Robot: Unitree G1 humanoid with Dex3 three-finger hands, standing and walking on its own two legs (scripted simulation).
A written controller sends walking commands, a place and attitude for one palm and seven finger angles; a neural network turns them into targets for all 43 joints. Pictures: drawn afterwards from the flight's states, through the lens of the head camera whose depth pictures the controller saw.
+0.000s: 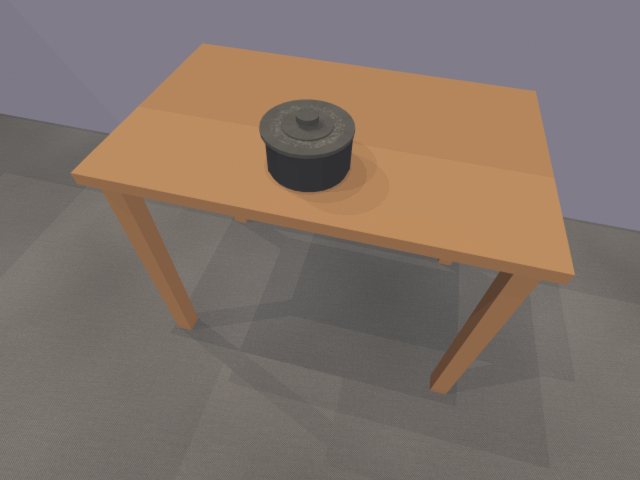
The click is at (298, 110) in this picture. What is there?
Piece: lid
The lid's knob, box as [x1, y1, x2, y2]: [296, 108, 318, 126]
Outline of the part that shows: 296,112 296,121 301,125 313,125 318,121 318,112 312,108 302,108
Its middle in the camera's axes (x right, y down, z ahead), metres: -0.03 -0.23 +0.73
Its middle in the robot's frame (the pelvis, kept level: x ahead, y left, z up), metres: +0.72 +0.07 +0.06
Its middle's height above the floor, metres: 0.83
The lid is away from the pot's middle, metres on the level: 0.00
